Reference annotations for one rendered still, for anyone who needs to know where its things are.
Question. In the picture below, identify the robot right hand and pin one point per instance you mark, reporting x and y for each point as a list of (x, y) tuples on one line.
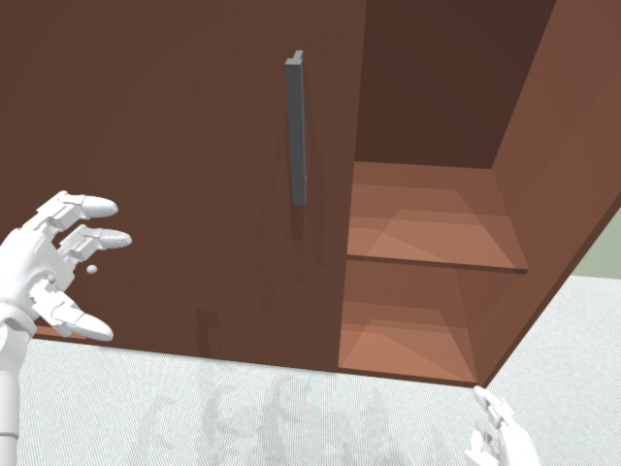
[(510, 446)]

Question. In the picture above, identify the robot left hand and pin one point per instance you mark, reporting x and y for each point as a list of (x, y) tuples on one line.
[(27, 256)]

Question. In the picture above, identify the left robot forearm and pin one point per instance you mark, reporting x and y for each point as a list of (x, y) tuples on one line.
[(16, 331)]

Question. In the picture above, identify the handle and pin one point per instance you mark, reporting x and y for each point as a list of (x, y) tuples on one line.
[(296, 123)]

